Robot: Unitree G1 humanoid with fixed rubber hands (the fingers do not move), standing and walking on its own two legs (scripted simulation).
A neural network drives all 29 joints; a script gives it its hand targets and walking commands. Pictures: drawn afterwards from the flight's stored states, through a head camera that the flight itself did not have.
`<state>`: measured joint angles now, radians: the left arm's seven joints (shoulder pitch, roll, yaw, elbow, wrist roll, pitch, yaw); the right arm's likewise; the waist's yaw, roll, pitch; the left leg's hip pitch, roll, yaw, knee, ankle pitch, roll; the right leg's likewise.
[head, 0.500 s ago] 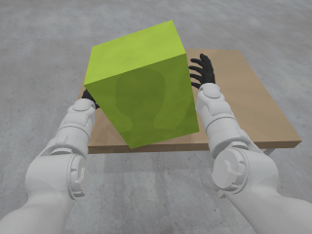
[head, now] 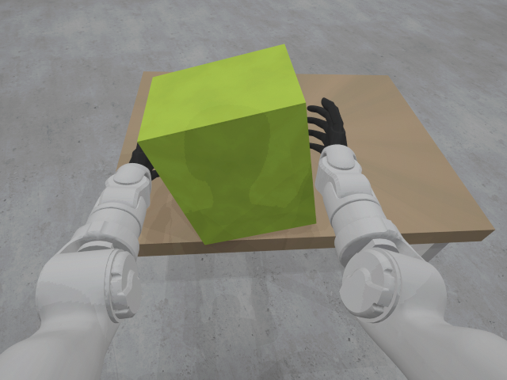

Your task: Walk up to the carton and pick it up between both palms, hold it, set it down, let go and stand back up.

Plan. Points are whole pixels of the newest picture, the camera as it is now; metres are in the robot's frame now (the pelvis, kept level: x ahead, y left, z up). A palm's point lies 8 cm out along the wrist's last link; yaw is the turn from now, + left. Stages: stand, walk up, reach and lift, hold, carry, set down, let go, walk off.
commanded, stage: set down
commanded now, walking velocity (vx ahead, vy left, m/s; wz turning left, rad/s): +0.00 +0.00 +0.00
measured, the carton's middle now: (240, 155) +0.47 +0.00 +0.10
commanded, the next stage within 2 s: none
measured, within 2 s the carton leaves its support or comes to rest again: rests again in 1.82 s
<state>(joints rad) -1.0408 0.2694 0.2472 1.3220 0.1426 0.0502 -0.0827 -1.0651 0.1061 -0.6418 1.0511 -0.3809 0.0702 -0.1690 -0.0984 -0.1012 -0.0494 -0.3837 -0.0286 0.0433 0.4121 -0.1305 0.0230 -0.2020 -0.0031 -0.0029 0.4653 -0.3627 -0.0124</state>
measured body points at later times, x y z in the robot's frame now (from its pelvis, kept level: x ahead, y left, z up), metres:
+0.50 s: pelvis +0.01 +0.00 +0.00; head +0.05 +0.03 +0.45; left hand +0.48 +0.16 +0.09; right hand +0.45 -0.15 +0.13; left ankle +0.04 +0.11 -0.74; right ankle -0.08 -0.10 -0.74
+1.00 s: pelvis +0.00 +0.00 +0.00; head +0.05 +0.03 +0.45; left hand +0.48 +0.16 +0.09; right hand +0.45 -0.16 +0.12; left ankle +0.04 +0.11 -0.74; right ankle -0.08 -0.10 -0.74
